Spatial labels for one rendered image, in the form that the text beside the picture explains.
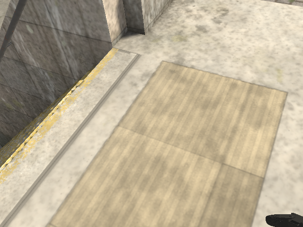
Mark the robot right hand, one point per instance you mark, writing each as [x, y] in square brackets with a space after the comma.
[285, 220]

